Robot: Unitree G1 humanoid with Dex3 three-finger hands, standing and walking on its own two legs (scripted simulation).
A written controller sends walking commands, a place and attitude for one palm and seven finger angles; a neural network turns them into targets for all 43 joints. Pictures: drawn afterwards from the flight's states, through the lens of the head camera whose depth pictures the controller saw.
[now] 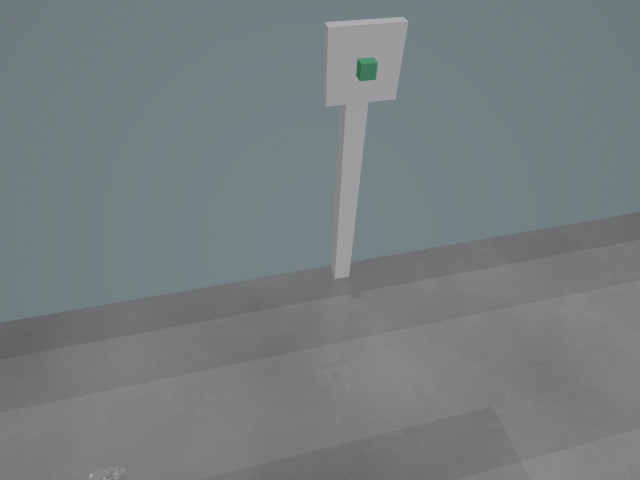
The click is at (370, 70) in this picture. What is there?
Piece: button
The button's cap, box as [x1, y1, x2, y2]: [356, 57, 377, 80]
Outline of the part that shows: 373,57 357,59 356,75 359,80 375,79 377,62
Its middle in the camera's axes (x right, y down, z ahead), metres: +0.10 -0.39 +0.88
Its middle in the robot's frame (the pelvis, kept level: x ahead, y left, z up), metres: +0.94 -0.06 +0.09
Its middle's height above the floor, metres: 0.86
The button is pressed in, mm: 0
